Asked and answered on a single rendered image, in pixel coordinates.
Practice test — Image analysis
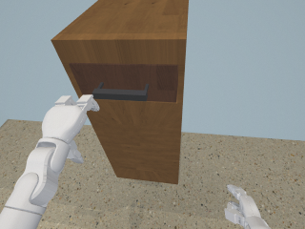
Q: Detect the robot left hand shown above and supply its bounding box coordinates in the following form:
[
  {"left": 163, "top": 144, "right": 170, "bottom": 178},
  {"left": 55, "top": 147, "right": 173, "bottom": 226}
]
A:
[{"left": 41, "top": 94, "right": 100, "bottom": 164}]

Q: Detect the handle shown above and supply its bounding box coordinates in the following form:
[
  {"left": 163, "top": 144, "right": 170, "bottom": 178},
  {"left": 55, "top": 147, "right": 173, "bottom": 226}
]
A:
[{"left": 92, "top": 82, "right": 149, "bottom": 102}]

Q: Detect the drawer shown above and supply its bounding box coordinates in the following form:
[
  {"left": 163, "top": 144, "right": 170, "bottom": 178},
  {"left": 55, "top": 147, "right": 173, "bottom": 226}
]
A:
[{"left": 69, "top": 63, "right": 179, "bottom": 103}]

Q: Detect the robot right hand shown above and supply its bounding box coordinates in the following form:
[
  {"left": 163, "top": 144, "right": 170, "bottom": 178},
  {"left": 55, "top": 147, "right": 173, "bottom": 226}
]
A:
[{"left": 224, "top": 184, "right": 261, "bottom": 228}]

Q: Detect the cabinet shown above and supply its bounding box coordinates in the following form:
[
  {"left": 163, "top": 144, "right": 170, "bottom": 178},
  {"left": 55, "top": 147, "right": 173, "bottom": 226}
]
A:
[{"left": 51, "top": 0, "right": 189, "bottom": 185}]

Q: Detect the right robot forearm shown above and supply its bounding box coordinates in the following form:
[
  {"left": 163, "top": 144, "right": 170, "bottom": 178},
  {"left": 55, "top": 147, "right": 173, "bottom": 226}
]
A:
[{"left": 244, "top": 216, "right": 271, "bottom": 229}]

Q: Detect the left robot forearm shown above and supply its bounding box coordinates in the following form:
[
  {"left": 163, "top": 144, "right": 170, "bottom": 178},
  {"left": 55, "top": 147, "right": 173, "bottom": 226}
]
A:
[{"left": 0, "top": 137, "right": 71, "bottom": 229}]

